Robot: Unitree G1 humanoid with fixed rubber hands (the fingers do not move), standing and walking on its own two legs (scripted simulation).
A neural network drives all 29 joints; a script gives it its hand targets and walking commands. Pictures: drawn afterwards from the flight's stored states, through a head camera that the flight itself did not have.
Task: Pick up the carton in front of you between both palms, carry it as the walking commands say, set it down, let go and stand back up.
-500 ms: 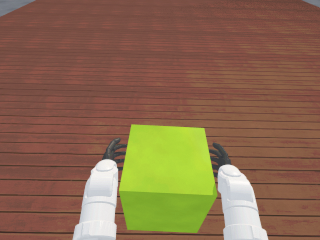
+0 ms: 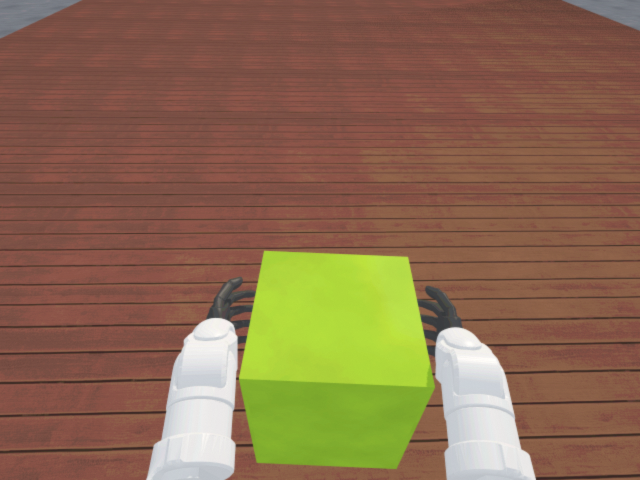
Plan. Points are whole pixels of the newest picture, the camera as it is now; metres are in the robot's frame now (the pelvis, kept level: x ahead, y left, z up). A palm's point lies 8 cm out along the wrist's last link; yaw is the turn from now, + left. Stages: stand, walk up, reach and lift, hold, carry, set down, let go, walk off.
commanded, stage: set down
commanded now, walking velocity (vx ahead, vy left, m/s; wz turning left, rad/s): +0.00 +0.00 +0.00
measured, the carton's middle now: (331, 361) +0.31 +0.00 -0.04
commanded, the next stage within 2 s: none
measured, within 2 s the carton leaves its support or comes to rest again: neither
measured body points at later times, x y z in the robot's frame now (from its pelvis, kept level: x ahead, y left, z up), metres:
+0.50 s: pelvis -0.02 -0.03 -0.05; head +0.19 +0.00 +0.35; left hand +0.36 +0.17 -0.14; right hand +0.36 -0.13 -0.14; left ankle +0.05 +0.12 -0.74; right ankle -0.01 -0.14 -0.74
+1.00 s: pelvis -0.07 +0.01 -0.19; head +0.20 +0.04 +0.18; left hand +0.42 +0.18 -0.27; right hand +0.41 -0.12 -0.27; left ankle +0.04 +0.12 -0.74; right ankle -0.01 -0.14 -0.74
